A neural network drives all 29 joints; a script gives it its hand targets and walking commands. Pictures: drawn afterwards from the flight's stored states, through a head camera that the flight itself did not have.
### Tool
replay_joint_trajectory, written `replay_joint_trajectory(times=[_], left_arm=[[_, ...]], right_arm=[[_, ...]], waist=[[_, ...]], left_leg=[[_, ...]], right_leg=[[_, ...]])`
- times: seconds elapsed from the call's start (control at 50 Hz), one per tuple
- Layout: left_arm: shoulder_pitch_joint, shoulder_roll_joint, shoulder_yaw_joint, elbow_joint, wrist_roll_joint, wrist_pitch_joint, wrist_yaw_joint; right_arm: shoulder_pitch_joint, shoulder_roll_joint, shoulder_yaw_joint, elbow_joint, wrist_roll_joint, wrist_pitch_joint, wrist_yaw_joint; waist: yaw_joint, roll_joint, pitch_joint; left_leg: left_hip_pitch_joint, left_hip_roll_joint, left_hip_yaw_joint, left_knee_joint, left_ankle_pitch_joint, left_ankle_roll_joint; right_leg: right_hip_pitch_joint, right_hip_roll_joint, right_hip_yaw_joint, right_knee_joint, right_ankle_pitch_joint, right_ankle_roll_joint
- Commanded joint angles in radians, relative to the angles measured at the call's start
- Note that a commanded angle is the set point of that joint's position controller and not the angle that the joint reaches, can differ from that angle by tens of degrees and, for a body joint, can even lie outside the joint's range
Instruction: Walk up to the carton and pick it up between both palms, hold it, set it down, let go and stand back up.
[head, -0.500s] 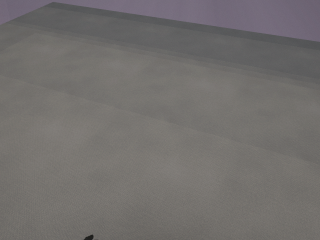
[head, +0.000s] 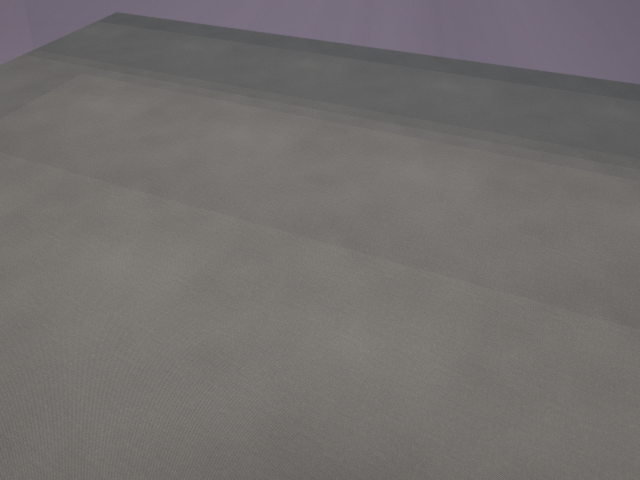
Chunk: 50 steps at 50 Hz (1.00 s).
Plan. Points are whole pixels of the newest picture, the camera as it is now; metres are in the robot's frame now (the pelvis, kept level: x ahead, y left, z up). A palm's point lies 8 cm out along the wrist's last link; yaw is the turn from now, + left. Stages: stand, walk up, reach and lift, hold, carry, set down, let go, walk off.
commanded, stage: stand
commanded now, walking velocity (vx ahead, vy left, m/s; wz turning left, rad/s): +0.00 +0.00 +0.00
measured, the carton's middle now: out of the picture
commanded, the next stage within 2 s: walk up in 0.12 s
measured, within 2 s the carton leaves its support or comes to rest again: neither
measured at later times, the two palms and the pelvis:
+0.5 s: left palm out of the picture +0.00 +0.29 -0.14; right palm out of the picture +0.07 -0.25 -0.12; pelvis -0.03 +0.02 -0.01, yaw +12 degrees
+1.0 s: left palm out of the picture -0.16 +0.37 -0.10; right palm (372, 450) +0.21 -0.04 -0.11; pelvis -0.06 +0.10 -0.01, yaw +41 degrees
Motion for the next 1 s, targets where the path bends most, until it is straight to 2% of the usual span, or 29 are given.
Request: replay_joint_trajectory(times=[0.0,0.28,0.3,0.32,0.34,0.36,0.38,0.42,0.46,0.5,0.54,0.56,0.58,0.6,0.62,0.64,0.66,0.68,0.72,0.8,0.82,0.84,0.86,0.88,0.9,0.92,0.94,0.96,0.98], left_arm=[[0.048,0.086,0.019,0.004,-0.001,-0.008,0.006],[0.076,0.047,0.004,0.134,0.001,-0.010,0.009],[-0.063,0.245,0.073,0.013,0.019,-0.025,0.024],[-0.007,0.243,0.082,0.021,0.024,-0.028,0.033],[0.097,0.238,0.090,0.045,0.028,-0.031,0.039],[0.081,0.245,0.088,0.028,0.032,-0.038,0.047],[0.040,0.245,0.090,0.025,0.031,-0.045,0.059],[-0.087,0.236,0.084,-0.006,0.039,-0.058,0.072],[-0.171,0.246,0.081,-0.040,0.054,-0.062,0.065],[-0.196,0.272,0.080,-0.077,0.073,-0.059,0.052],[-0.242,0.301,0.083,-0.112,0.089,-0.046,0.039],[-0.262,0.311,0.081,-0.120,0.094,-0.034,0.033],[-0.255,0.284,0.068,-0.118,0.095,-0.020,0.025],[-0.239,0.212,0.042,-0.130,0.089,-0.007,0.009],[-0.194,0.159,0.028,-0.179,0.058,0.000,-0.010],[-0.140,0.173,0.023,-0.210,0.018,0.002,0.000],[-0.133,0.209,0.022,-0.207,0.004,-0.007,0.006],[-0.162,0.221,0.020,-0.214,-0.004,-0.019,0.011],[-0.052,0.238,0.020,-0.187,-0.013,-0.044,0.017],[0.012,0.201,0.011,-0.221,-0.008,-0.059,0.023],[0.047,0.188,0.010,-0.222,-0.004,-0.061,0.022],[0.110,0.190,0.017,-0.221,0.008,-0.062,0.022],[0.168,0.250,0.037,-0.223,0.032,-0.061,0.026],[0.095,0.335,0.051,-0.239,0.032,-0.055,0.044],[-0.019,0.353,0.066,-0.250,0.035,-0.055,0.066],[-0.090,0.291,0.046,-0.256,0.037,-0.068,0.073],[-0.108,0.245,0.027,-0.248,0.031,-0.087,0.062],[-0.109,0.222,0.023,-0.245,0.030,-0.100,0.051],[-0.100,0.209,0.022,-0.242,0.025,-0.111,0.045]], right_arm=[[0.034,-0.087,-0.018,-0.010,0.003,-0.012,-0.004],[0.059,-0.062,-0.008,0.106,0.003,-0.010,-0.009],[-0.078,-0.263,-0.066,-0.033,0.001,0.001,0.021],[-0.094,-0.257,-0.066,-0.041,0.000,0.009,0.034],[-0.143,-0.209,-0.061,-0.071,-0.017,0.017,0.039],[-0.146,-0.171,-0.062,-0.106,-0.053,0.038,0.040],[-0.128,-0.188,-0.069,-0.120,-0.075,0.058,0.043],[-0.099,-0.200,-0.077,-0.125,-0.068,0.070,0.063],[-0.054,-0.177,-0.068,-0.123,-0.053,0.073,0.089],[-0.049,-0.172,-0.055,-0.132,-0.032,0.070,0.114],[0.009,-0.182,-0.053,-0.115,-0.004,0.060,0.126],[0.062,-0.197,-0.058,-0.097,0.010,0.052,0.127],[0.121,-0.233,-0.073,-0.070,0.016,0.043,0.124],[0.173,-0.298,-0.091,-0.055,0.011,0.040,0.113],[0.104,-0.378,-0.094,-0.111,0.001,0.037,0.108],[0.029,-0.446,-0.101,-0.150,0.025,0.048,0.107],[-0.025,-0.434,-0.099,-0.176,0.025,0.053,0.094],[-0.042,-0.411,-0.092,-0.189,0.011,0.056,0.083],[-0.134,-0.373,-0.075,-0.252,-0.031,0.056,0.082],[-0.119,-0.311,-0.052,-0.288,-0.031,0.058,0.123],[-0.153,-0.297,-0.045,-0.298,-0.027,0.065,0.128],[-0.196,-0.280,-0.034,-0.313,-0.019,0.072,0.133],[-0.173,-0.230,-0.024,-0.327,-0.020,0.075,0.135],[-0.121,-0.206,-0.018,-0.319,-0.051,0.082,0.132],[-0.130,-0.308,-0.047,-0.312,-0.072,0.093,0.129],[-0.113,-0.353,-0.063,-0.285,-0.081,0.091,0.136],[-0.085,-0.356,-0.069,-0.262,-0.081,0.087,0.143],[-0.035,-0.339,-0.069,-0.235,-0.079,0.084,0.153],[-0.017,-0.313,-0.064,-0.219,-0.075,0.079,0.164]], waist=[[0.004,0.003,0.001],[-0.001,0.001,0.040],[-0.009,0.018,0.049],[0.023,-0.037,0.001],[0.086,-0.141,-0.061],[0.088,-0.205,-0.047],[0.059,-0.153,-0.020],[-0.003,-0.122,0.024],[-0.045,-0.174,0.026],[-0.051,-0.183,0.001],[-0.086,-0.188,-0.053],[-0.118,-0.148,-0.081],[-0.148,-0.011,-0.111],[-0.179,0.238,-0.065],[-0.129,0.451,0.005],[-0.103,0.487,0.007],[-0.081,0.410,0.015],[-0.081,0.329,0.013],[-0.012,0.274,-0.058],[-0.020,0.221,-0.157],[0.007,0.176,-0.167],[0.053,0.111,-0.178],[0.085,-0.068,-0.190],[0.048,-0.237,-0.155],[0.007,-0.178,-0.104],[-0.026,-0.123,-0.022],[-0.051,-0.110,0.033],[-0.069,-0.120,0.033],[-0.067,-0.143,0.020]], left_leg=[[-0.017,0.087,-0.097,-0.148,0.277,0.036],[0.003,0.085,-0.098,-0.189,0.232,0.032],[-0.264,0.069,-0.215,-0.031,0.427,0.031],[-0.409,0.049,-0.165,0.043,0.375,0.010],[-0.412,0.008,-0.064,0.249,0.222,-0.030],[-0.468,0.049,-0.051,0.457,-0.207,-0.081],[-0.472,0.142,-0.106,0.594,-0.239,-0.104],[-0.424,0.206,-0.176,0.592,-0.198,-0.119],[-0.378,0.221,-0.167,0.499,-0.107,-0.120],[-0.290,0.213,-0.102,0.376,-0.068,-0.102],[-0.099,0.155,0.013,0.244,-0.028,-0.070],[0.012,0.104,0.089,0.157,0.047,-0.052],[0.115,0.033,0.117,0.037,0.123,-0.023],[0.152,0.003,-0.020,-0.077,0.206,0.036],[0.119,0.188,-0.484,-0.228,0.312,0.128],[-0.024,0.322,-0.754,-0.412,0.171,0.278],[-0.005,0.302,-0.698,-0.407,0.135,0.295],[0.004,0.261,-0.574,-0.313,0.195,0.281],[-0.065,0.185,-0.456,-0.179,0.303,0.225],[-0.187,0.143,-0.467,-0.127,0.307,0.190],[-0.289,0.103,-0.444,-0.106,0.205,0.148],[-0.455,0.053,-0.424,-0.071,0.005,0.083],[-0.643,-0.063,-0.320,0.074,-0.212,-0.013],[-0.672,-0.116,-0.176,0.471,-0.185,-0.090],[-0.636,0.007,-0.157,0.670,-0.146,-0.118],[-0.591,0.043,-0.173,0.712,-0.081,-0.125],[-0.581,0.072,-0.181,0.725,-0.022,-0.131],[-0.548,0.078,-0.167,0.751,0.025,-0.136],[-0.533,0.092,-0.156,0.775,0.059,-0.136]], right_leg=[[0.017,-0.043,0.040,-0.097,0.246,-0.044],[0.011,-0.051,0.039,-0.145,0.221,-0.037],[0.163,-0.039,0.008,-0.011,0.294,-0.124],[0.291,-0.118,0.067,-0.030,0.331,-0.175],[0.291,-0.309,0.185,-0.141,0.381,-0.265],[0.232,-0.519,0.284,-0.234,0.461,-0.372],[0.155,-0.594,0.283,-0.276,0.419,-0.411],[0.071,-0.520,0.152,-0.277,0.348,-0.350],[0.056,-0.431,0.013,-0.237,0.289,-0.293],[0.038,-0.409,-0.065,-0.192,0.273,-0.272],[-0.031,-0.350,-0.165,-0.084,0.248,-0.227],[-0.080,-0.313,-0.209,0.015,0.195,-0.198],[-0.125,-0.236,-0.262,0.192,0.100,-0.151],[-0.269,-0.110,-0.265,0.440,-0.191,-0.105],[-0.528,0.028,-0.213,0.618,-0.502,-0.048],[-0.457,0.021,-0.006,0.688,-0.543,-0.044],[-0.476,0.000,0.015,0.697,-0.475,-0.039],[-0.488,-0.015,0.015,0.651,-0.396,-0.041],[-0.326,-0.037,0.003,0.456,-0.217,-0.053],[-0.078,0.035,-0.051,0.210,-0.030,-0.075],[0.047,0.048,-0.065,0.102,0.063,-0.089],[0.226,0.037,-0.046,-0.007,0.167,-0.108],[0.360,-0.142,0.174,-0.165,-0.047,-0.144],[0.197,-0.498,0.569,-0.380,-0.464,-0.205],[0.021,-0.628,0.660,-0.479,-0.571,-0.289],[-0.075,-0.561,0.540,-0.459,-0.493,-0.263],[-0.109,-0.472,0.379,-0.405,-0.370,-0.234],[-0.116,-0.399,0.242,-0.364,-0.283,-0.204],[-0.109,-0.370,0.152,-0.337,-0.237,-0.194]])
